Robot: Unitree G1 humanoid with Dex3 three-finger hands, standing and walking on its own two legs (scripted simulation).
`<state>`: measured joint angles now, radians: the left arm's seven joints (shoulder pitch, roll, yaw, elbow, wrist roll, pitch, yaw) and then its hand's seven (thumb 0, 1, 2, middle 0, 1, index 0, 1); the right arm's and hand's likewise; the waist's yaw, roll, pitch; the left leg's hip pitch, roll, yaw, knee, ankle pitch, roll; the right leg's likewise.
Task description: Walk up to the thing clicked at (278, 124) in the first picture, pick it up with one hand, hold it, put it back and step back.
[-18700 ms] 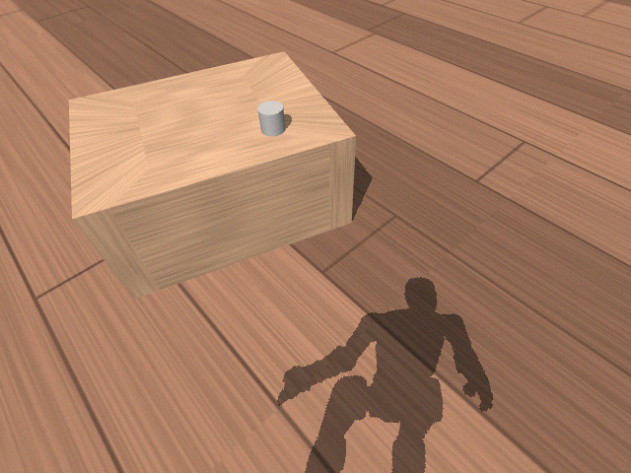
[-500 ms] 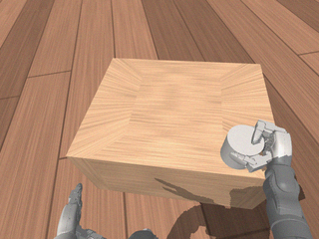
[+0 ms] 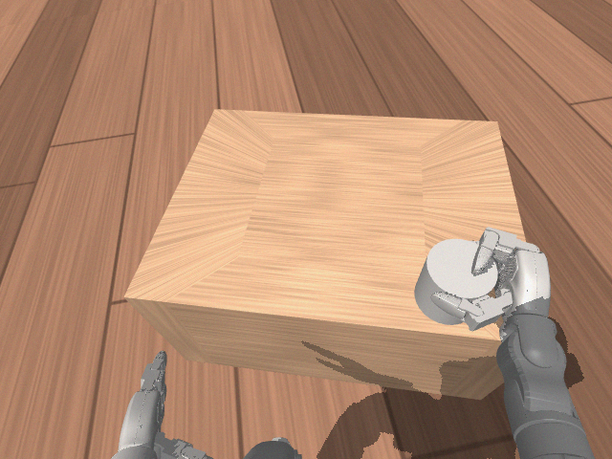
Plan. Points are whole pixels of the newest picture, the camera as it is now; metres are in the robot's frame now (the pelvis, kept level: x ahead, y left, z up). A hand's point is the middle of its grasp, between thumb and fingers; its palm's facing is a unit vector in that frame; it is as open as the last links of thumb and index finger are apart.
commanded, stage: crouch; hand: right
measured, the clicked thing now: (452, 282) +0.35 -0.14 +0.01
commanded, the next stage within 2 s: lower in 1.36 s
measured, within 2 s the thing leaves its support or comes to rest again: neither
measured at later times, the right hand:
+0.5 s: hand (460, 256) +0.42 -0.18 -0.04, palm faces +0.16 +0.99 -0.01, open 7.7 cm
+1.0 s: hand (450, 243) +0.49 -0.19 -0.10, palm faces +0.17 +0.98 +0.02, open 7.4 cm
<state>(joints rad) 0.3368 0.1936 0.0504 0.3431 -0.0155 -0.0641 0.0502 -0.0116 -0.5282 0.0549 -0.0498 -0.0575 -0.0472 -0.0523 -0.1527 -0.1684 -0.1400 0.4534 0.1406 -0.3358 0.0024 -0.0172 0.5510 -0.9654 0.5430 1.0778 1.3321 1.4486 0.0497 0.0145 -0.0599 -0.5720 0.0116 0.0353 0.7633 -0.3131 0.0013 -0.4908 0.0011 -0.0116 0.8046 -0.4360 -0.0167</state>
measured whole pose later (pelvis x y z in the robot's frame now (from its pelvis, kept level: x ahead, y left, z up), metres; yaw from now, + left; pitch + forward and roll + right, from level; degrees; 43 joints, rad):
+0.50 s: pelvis -0.01 +0.00 -0.04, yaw +0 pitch +17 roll +1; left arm 0.34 0.22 0.07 0.14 0.04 -0.09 0.01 -0.01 -0.53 0.06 -0.05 -0.06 -0.05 -0.05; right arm -0.53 -0.30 -0.33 0.93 0.07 -0.49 0.00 -0.01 0.58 -0.98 0.56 1.08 1.30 1.43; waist 0.16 0.06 -0.08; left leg -0.92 0.01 0.03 0.99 -0.37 0.00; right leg -0.84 -0.01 -0.01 1.06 -0.51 -0.02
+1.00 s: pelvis -0.02 -0.01 -0.09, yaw +2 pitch +27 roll +4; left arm 0.38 0.27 0.07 -0.07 0.08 -0.07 -0.05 -0.01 -0.53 0.06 -0.06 -0.06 -0.06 -0.06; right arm -0.79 -0.48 -0.51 1.23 -0.01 -0.58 0.02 -0.01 0.55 -0.97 0.54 1.07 1.33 1.45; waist 0.28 0.03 -0.15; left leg -1.24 -0.01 0.05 1.20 -0.43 0.00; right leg -1.18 -0.03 0.01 1.32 -0.61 -0.03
